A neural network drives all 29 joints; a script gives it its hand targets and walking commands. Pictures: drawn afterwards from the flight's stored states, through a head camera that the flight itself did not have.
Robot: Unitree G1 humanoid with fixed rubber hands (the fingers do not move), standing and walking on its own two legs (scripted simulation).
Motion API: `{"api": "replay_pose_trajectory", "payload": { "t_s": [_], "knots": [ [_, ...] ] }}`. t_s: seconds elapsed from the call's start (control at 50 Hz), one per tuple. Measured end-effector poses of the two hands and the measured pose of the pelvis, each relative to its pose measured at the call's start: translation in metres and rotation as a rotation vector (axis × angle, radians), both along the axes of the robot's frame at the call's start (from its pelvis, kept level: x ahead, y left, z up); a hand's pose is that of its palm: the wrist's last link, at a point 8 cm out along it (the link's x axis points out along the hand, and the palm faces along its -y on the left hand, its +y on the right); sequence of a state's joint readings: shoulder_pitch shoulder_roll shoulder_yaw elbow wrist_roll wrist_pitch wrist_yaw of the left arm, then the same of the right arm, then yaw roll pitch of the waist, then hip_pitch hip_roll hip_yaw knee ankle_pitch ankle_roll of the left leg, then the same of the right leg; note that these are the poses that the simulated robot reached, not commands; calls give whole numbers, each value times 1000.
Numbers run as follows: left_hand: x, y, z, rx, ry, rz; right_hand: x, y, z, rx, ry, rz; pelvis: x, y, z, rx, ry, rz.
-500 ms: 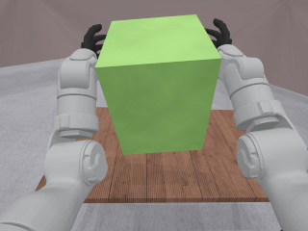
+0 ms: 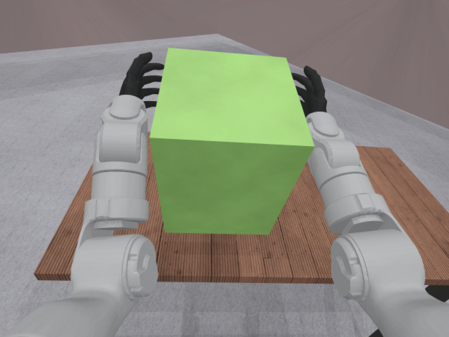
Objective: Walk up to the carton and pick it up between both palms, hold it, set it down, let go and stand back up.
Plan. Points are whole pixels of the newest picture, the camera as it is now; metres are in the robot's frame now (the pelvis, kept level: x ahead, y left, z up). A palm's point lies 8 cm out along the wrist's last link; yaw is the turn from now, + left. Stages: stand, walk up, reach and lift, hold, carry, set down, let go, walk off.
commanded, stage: set down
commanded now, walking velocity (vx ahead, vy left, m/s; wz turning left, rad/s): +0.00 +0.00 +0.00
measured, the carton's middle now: (222, 149) +0.39 -0.01 +0.19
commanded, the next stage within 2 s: none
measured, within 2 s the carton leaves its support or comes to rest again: neither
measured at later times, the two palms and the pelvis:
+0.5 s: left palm (139, 114) +0.40 +0.14 +0.25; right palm (310, 128) +0.39 -0.16 +0.25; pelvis -0.01 +0.00 +0.00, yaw -1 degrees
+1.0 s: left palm (143, 134) +0.41 +0.13 +0.21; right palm (303, 144) +0.40 -0.16 +0.21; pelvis +0.00 +0.00 +0.00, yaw -2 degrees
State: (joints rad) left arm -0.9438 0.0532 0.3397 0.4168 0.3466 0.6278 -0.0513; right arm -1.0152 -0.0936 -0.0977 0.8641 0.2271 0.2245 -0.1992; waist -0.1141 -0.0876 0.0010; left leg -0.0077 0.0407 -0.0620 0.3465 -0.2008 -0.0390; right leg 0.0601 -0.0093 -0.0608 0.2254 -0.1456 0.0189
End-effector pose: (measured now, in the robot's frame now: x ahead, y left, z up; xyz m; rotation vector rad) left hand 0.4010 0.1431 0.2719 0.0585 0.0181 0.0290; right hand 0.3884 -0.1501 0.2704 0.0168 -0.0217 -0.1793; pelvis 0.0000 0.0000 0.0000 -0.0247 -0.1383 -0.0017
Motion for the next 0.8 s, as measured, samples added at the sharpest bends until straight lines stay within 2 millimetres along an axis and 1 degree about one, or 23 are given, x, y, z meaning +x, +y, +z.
{"api": "replay_pose_trajectory", "payload": {
  "t_s": [0.14,0.28,0.48,0.64,0.8],
  "knots": [
    [-3,-9,6,10,-3,-1,-5,-9,-2,6,-7,-10,-3,5,0,4,-6,-9],
    [-5,-9,4,5,23,9,-5,-9,-4,2,16,-1,-6,4,0,10,-6,-20],
    [-1,-7,-20,-6,52,5,-2,-6,-24,-10,41,-2,-7,-2,1,11,11,-18],
    [2,-5,-40,0,80,12,2,-5,-41,-10,66,2,-6,-1,1,10,14,-19],
    [4,-7,-48,7,84,15,4,-5,-51,-6,67,0,-3,0,1,9,23,-17]
  ]
}}
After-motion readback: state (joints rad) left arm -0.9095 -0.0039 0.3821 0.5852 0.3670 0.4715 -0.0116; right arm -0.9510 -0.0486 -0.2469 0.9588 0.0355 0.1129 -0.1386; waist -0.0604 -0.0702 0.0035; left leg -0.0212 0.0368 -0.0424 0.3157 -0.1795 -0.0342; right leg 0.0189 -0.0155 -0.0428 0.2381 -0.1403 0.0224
